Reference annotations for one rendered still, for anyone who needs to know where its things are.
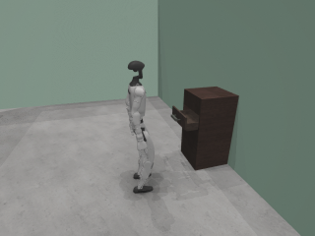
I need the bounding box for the right robot forearm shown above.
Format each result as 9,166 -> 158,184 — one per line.
132,112 -> 144,142

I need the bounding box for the robot left thigh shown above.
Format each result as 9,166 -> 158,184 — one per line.
141,126 -> 150,155

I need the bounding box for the robot right hand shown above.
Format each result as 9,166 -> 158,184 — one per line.
137,140 -> 149,157

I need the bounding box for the left robot forearm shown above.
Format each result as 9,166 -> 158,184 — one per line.
126,104 -> 133,123

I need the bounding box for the robot left upper arm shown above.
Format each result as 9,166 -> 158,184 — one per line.
125,82 -> 131,107

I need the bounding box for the handle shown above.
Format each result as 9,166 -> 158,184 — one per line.
170,114 -> 181,122

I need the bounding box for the robot left hand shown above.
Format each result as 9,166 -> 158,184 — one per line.
129,122 -> 134,136

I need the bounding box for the robot right upper arm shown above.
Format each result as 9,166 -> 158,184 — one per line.
131,87 -> 145,118

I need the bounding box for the drawer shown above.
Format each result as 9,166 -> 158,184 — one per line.
172,105 -> 200,132

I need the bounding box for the humanoid robot head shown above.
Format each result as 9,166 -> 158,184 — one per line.
128,60 -> 145,87

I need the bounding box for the cabinet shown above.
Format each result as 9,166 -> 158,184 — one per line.
181,87 -> 239,171

